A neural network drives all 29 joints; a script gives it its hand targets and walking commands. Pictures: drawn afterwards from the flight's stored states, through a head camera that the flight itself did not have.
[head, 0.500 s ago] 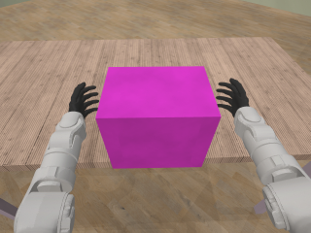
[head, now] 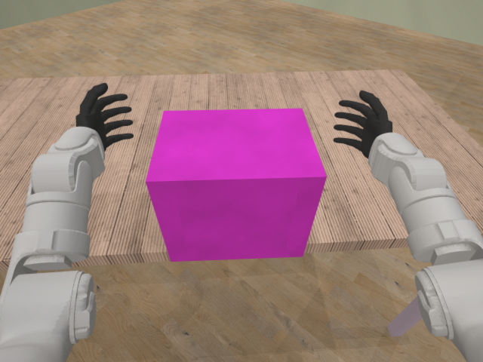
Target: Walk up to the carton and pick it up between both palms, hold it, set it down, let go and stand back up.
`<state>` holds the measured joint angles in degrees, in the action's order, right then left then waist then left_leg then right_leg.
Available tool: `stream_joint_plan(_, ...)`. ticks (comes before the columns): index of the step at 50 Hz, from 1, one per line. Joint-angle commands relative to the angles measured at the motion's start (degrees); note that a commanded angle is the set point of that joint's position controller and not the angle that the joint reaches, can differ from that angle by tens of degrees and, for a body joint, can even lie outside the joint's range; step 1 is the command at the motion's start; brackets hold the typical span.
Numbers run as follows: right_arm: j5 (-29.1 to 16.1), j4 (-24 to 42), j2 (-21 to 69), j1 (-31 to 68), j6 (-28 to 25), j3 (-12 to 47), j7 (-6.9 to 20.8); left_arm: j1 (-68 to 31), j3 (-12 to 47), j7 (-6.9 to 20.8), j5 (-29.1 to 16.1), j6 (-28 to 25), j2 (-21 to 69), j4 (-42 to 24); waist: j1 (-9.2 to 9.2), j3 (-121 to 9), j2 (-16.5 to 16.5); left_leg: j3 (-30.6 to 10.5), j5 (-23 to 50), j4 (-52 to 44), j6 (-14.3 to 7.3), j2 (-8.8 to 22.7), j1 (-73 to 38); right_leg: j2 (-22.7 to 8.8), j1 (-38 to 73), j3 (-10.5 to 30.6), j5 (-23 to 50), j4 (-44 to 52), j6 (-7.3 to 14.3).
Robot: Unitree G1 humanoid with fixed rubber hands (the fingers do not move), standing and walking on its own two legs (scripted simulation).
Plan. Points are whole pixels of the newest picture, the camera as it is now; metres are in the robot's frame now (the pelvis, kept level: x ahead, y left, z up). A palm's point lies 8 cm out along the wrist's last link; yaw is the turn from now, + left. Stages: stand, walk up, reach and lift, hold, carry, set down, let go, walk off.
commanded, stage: set down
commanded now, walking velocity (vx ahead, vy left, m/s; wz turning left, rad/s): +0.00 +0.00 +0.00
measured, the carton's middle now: (235, 186) +0.41 +0.05 +0.09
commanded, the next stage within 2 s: none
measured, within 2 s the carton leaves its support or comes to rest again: neither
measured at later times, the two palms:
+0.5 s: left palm (90, 186) +0.34 +0.26 +0.15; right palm (385, 188) +0.36 -0.19 +0.14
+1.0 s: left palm (90, 229) +0.28 +0.25 +0.12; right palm (395, 232) +0.30 -0.19 +0.11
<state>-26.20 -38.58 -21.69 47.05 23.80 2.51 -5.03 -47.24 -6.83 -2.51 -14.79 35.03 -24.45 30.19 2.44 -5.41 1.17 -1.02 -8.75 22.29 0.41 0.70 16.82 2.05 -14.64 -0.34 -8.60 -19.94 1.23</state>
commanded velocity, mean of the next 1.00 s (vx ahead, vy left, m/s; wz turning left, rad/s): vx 0.00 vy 0.00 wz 0.00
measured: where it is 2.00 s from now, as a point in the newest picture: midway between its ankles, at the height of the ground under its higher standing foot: outside the picture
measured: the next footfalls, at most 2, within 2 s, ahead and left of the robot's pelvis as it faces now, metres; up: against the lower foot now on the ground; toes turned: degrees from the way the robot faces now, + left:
none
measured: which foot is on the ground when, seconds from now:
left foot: down 0.00-1.00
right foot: down 0.00-1.00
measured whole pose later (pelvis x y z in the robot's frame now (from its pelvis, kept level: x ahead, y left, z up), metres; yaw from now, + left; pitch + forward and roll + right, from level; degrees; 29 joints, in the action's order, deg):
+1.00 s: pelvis +0.01 +0.00 +0.00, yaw -1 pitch -2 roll +0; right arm -22.3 4.9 -17.6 4.3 25.8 -1.2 -5.7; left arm -6.0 -12.4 -1.7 -13.9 39.3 -16.8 -11.5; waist 2.8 -0.2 1.1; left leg 0.6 -9.1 19.8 0.5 0.7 8.8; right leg 2.0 -8.1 1.2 -9.8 -19.7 1.4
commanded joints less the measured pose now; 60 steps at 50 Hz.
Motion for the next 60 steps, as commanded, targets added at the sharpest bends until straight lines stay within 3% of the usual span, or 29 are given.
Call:
stream_joint_plan(1, -1.5, 11.0, -12.9, 32.5, -2.0, -3.9, 0.9, -29.3, -2.6, 0.3, -0.4, -1.0, -11.1, -10.5, -0.48, -23.9, -2.8, 2.0, 12.3, -1.6, 1.0, -0.7, -8.9, -0.4, 12.3, 0.5, 8.1, 0.8, -1.7)
stream_joint_plan(3, -1.6, 11.1, -11.5, 31.9, -1.4, -3.4, 1.9, -29.7, -2.9, -0.1, -0.2, -1.3, -11.2, -9.9, 0.30, -21.9, -2.3, 2.1, 6.9, -2.6, 0.2, -0.6, -6.7, -0.8, 10.7, 1.3, 3.4, 1.2, -1.5)
stream_joint_plan(5, -2.0, 15.6, -12.7, 29.4, -1.6, -3.4, 2.3, -27.0, -3.8, -0.5, -0.4, -1.1, -11.7, -14.8, 0.82, -27.1, -1.0, 2.0, 11.0, -2.3, 0.3, -0.3, -8.6, -0.6, 14.4, 1.6, 8.9, 0.5, -1.7)
stream_joint_plan(6, -2.4, 17.0, -14.1, 30.3, -1.3, -4.7, 2.3, -28.5, -3.7, -0.9, -0.4, -0.3, -12.4, -18.6, 0.35, -29.3, -3.6, 2.0, 12.8, -2.1, 1.3, -0.2, -9.7, 0.2, 14.7, 0.7, 10.4, 0.1, -1.5)
stream_joint_plan(9, -2.8, 13.4, -12.9, 23.8, -0.8, -3.4, 2.5, -21.9, -4.6, -0.2, 0.6, 1.5, -10.3, -15.6, -0.04, -22.1, -2.8, 1.9, 11.8, -2.3, 1.0, -0.2, -9.4, -0.2, 14.3, 1.2, 9.0, 0.6, -1.2)
stream_joint_plan(14, -2.1, 22.8, -13.3, 14.4, -2.4, -5.3, 1.8, -13.1, -7.0, 0.5, 2.7, 2.2, -8.2, -29.4, -1.54, -23.5, -5.3, 2.2, 18.7, -2.0, 2.7, -1.1, -14.0, 0.6, 16.2, 0.5, 15.8, 0.9, -1.0)
stream_joint_plan(15, -1.5, 24.6, -14.3, 23.2, -1.7, -6.8, 1.4, -21.8, -7.0, 0.4, 0.9, 2.8, -12.1, -28.5, -1.06, -22.3, -5.9, 2.4, 14.3, -1.9, 2.6, -1.0, -10.5, 0.2, 12.9, 0.5, 10.2, 1.1, -1.1)
stream_joint_plan(17, -1.3, 26.5, -11.7, 9.2, -2.5, -5.4, 1.6, -6.8, -7.3, 0.4, 2.2, 3.1, -6.7, -30.7, -1.21, -21.5, -3.7, 2.0, 15.8, -2.2, 2.6, -1.0, -12.5, 0.2, 16.5, 0.9, 13.2, 0.9, -0.8)
stream_joint_plan(21, -0.1, 36.1, -12.1, 11.9, -2.0, -8.2, 0.9, -9.6, -8.9, 0.5, 1.0, 3.2, -9.5, -37.5, -1.46, -23.0, -3.4, 2.8, 14.0, -2.0, 2.2, -1.8, -9.4, -0.3, 15.6, 0.9, 12.1, 0.3, -1.4)
stream_joint_plan(23, -0.9, 40.1, -10.6, 2.3, -2.0, -6.7, 0.8, 0.9, -9.4, 0.2, 1.6, 4.0, -7.6, -43.1, -0.45, -21.8, -2.9, 2.5, 17.1, -2.1, 2.5, -1.4, -12.2, 0.1, 17.4, 1.1, 14.9, 0.5, -1.2)
stream_joint_plan(25, 0.5, 39.4, -8.4, -0.6, -1.3, -6.7, 0.3, 2.3, -9.7, 0.8, 1.5, 3.8, -7.3, -39.2, -0.93, -18.2, -2.5, 2.7, 14.0, -2.4, 1.6, -1.7, -9.5, -0.8, 16.1, 2.2, 12.3, 0.8, -0.9)
stream_joint_plan(27, 0.2, 47.7, -9.2, -3.6, -1.9, -7.4, 0.1, 4.7, -9.9, 0.4, 1.1, 3.4, -6.9, -49.8, -0.69, -23.3, -3.1, 2.7, 17.7, -1.9, 2.4, -1.7, -11.7, -0.3, 17.5, 1.9, 15.9, 0.3, -1.2)
stream_joint_plan(30, 2.4, 45.6, -7.9, -5.3, -1.3, -9.1, -0.3, 6.1, -9.4, 0.4, -0.2, 3.1, -5.9, -44.0, -2.04, -16.2, -2.7, 2.2, 11.6, -2.3, 2.7, -1.4, -9.2, -0.2, 13.0, 1.3, 8.4, 0.8, -0.6)
stream_joint_plan(31, 2.1, 49.7, -7.8, -10.0, -1.4, -8.7, -0.2, 9.9, -9.6, 0.4, 0.4, 3.0, -5.6, -49.8, -0.73, -18.7, -3.4, 2.9, 12.2, -2.9, 2.5, -1.4, -11.6, -0.5, 14.7, 2.1, 9.6, 1.4, -0.7)
stream_joint_plan(33, 3.7, 49.2, -7.8, -1.0, -0.1, -10.7, -0.6, 0.7, -9.3, 0.0, -1.3, 2.9, -8.1, -45.1, -0.92, -15.4, -2.8, 2.9, 4.6, -3.5, 1.7, -1.3, -5.9, -1.3, 10.3, 2.4, 1.7, 1.6, -0.3)
stream_joint_plan(34, 3.2, 46.7, -5.3, -13.1, 0.0, -8.6, -0.3, 12.8, -9.0, 0.0, 0.0, 2.9, -3.6, -45.7, -0.46, -13.1, -1.7, 2.2, 5.4, -4.3, 1.6, -0.8, -8.3, -1.3, 12.9, 2.6, 4.0, 1.4, 0.0)
stream_joint_plan(35, 2.2, 51.3, -6.6, -8.3, 0.0, -9.0, -0.2, 7.7, -9.4, -0.2, -0.5, 2.8, -5.8, -50.5, 0.80, -17.6, -3.9, 2.9, 6.9, -4.2, 1.9, -1.0, -9.5, -1.2, 12.5, 2.8, 4.3, 1.6, -0.2)
stream_joint_plan(39, 3.4, 52.6, -8.6, -10.7, 0.2, -10.5, -0.1, 12.3, -9.4, -0.3, -0.4, 3.7, -5.2, -50.5, 0.02, -15.8, -3.0, 2.7, 8.4, -3.8, 2.3, -0.3, -10.7, -0.5, 12.6, 2.4, 5.2, 1.5, -0.1)
stream_joint_plan(43, 3.2, 51.7, -5.4, -19.3, -0.4, -8.0, -0.5, 19.2, -9.4, 0.9, 1.4, 2.8, -3.0, -51.1, 0.04, -11.7, -2.4, 2.9, 10.1, -4.4, 1.8, -1.0, -10.5, -1.0, 13.7, 3.3, 6.3, 2.6, -0.1)
stream_joint_plan(44, 2.4, 52.0, -4.2, -28.8, -1.1, -6.0, -0.4, 29.3, -10.0, 1.1, 2.8, 2.6, 0.1, -52.6, 0.68, -11.1, -1.1, 2.5, 13.7, -4.6, 2.1, -0.8, -14.6, -0.5, 16.3, 2.9, 9.9, 2.7, 0.0)
stream_joint_plan(45, 3.4, 55.5, -6.6, -14.6, -1.0, -8.9, -0.7, 14.4, -10.1, 1.1, 1.1, 2.0, -5.7, -53.7, 0.45, -12.2, -2.7, 3.4, 10.7, -4.3, 1.9, -1.5, -10.1, -1.2, 12.2, 3.3, 5.5, 3.2, -0.5)
stream_joint_plan(46, 4.5, 51.9, -4.2, -21.6, -1.0, -8.3, -0.7, 21.1, -9.6, 1.0, 1.3, 1.5, -3.0, -49.3, -0.18, -6.9, -1.3, 2.9, 7.5, -4.6, 1.5, -1.0, -9.5, -1.3, 11.5, 3.2, 2.7, 2.9, -0.1)
stream_joint_plan(48, 3.9, 57.8, -3.9, -26.9, -2.1, -7.3, -0.6, 26.5, -9.2, 0.8, 1.4, 0.3, -1.7, -55.9, 0.65, -10.1, -2.8, 3.2, 9.3, -4.5, 1.7, -1.3, -12.4, -1.1, 12.9, 3.5, 5.3, 2.8, 0.1)
stream_joint_plan(49, 4.4, 58.1, -4.2, -22.0, -2.1, -9.5, -0.6, 20.5, -8.6, 0.6, 0.2, -0.2, -3.2, -55.0, -0.07, -8.9, -3.7, 3.1, 6.4, -4.6, 1.9, -0.8, -9.7, -1.4, 10.5, 3.3, 1.7, 3.1, 0.1)
stream_joint_plan(50, 4.0, 57.3, -1.7, -30.2, -2.4, -5.8, -0.4, 28.2, -8.4, 0.5, 0.7, -0.6, -1.0, -54.4, 0.99, -7.1, -2.2, 2.7, 7.3, -5.0, 1.3, -0.9, -10.9, -1.4, 12.4, 3.8, 2.9, 2.9, 0.3)
stream_joint_plan(55, 5.5, 64.8, -3.4, -30.9, -3.8, -8.5, -0.4, 29.2, -8.3, 0.4, -0.8, -3.2, -3.1, -58.1, 0.67, -8.1, -2.1, 3.3, 9.8, -4.6, 2.0, -1.1, -13.1, -1.1, 10.1, 3.5, 2.9, 4.1, 0.0)
stream_joint_plan(56, 5.8, 63.3, -1.4, -42.1, -4.4, -6.1, -0.4, 40.0, -8.4, 0.7, 0.3, -3.7, -0.1, -58.0, 1.12, -5.6, -0.7, 2.8, 11.2, -4.8, 1.7, -1.1, -14.3, -1.3, 12.1, 3.8, 5.5, 4.0, 0.1)
stream_joint_plan(58, 7.2, 66.0, -3.1, -36.7, -5.4, -8.8, -0.6, 33.5, -6.8, 0.8, -1.2, -5.3, -2.6, -59.2, 0.05, -6.8, -2.6, 3.0, 7.9, -4.8, 2.4, -0.7, -12.6, -1.4, 9.4, 3.4, 1.3, 3.9, 0.4)
stream_joint_plan(60, 6.5, 63.8, -1.2, -43.5, -5.3, -7.6, -0.3, 40.1, -6.4, 0.8, -0.7, -5.9, -0.5, -58.5, 0.46, -2.1, -3.3, 2.9, 7.8, -5.6, 2.1, -0.7, -14.7, -1.2, 7.5, 3.4, 0.2, 4.9, 1.0)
